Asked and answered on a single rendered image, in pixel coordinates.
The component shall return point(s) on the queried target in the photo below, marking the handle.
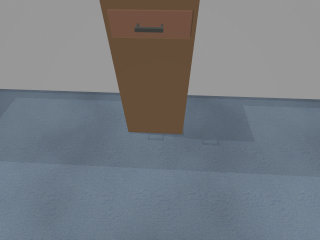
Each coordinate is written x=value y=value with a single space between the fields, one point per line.
x=149 y=29

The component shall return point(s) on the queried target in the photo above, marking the drawer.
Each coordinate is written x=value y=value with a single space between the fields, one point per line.
x=176 y=23

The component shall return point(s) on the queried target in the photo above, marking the cabinet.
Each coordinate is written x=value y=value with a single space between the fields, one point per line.
x=152 y=73

